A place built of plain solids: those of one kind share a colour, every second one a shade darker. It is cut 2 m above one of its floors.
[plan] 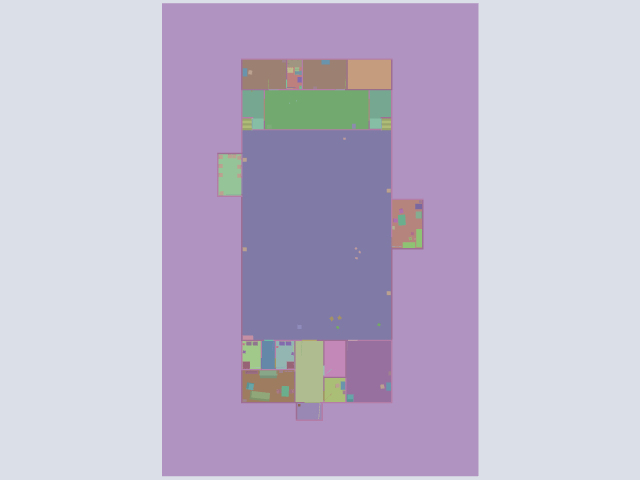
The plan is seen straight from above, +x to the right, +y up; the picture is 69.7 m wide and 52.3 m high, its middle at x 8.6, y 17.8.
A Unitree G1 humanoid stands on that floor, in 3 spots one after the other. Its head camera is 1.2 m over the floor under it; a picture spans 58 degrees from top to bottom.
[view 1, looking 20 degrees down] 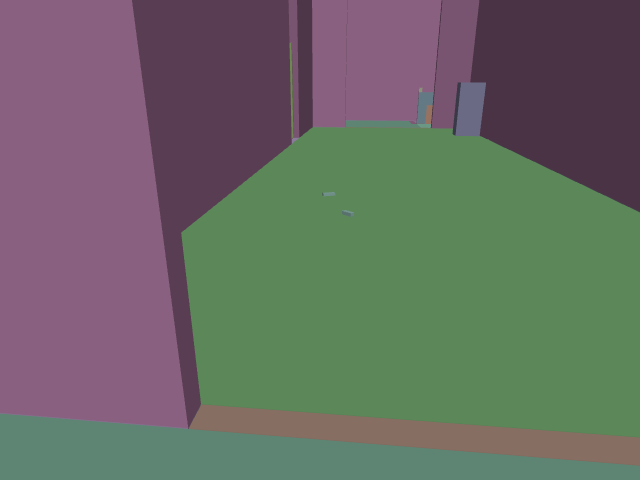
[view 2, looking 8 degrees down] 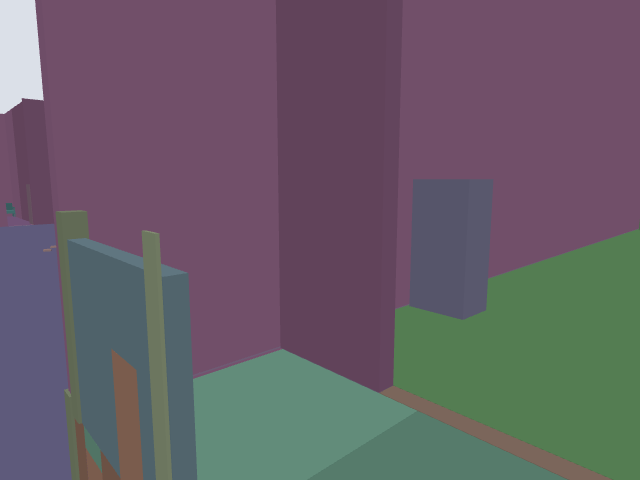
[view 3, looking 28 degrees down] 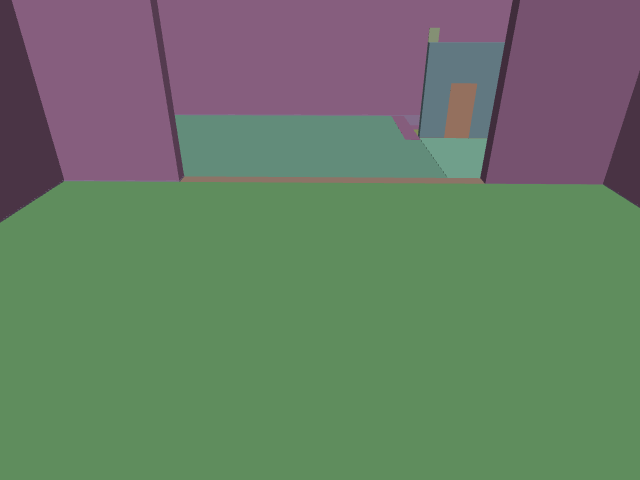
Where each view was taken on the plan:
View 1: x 1.27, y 32.58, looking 6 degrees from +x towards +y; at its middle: upper_floor_stage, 3.50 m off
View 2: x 15.84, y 32.25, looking -133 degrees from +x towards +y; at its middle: wall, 2.70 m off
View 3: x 10.68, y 32.02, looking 1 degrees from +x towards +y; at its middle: upper_floor_stage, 2.56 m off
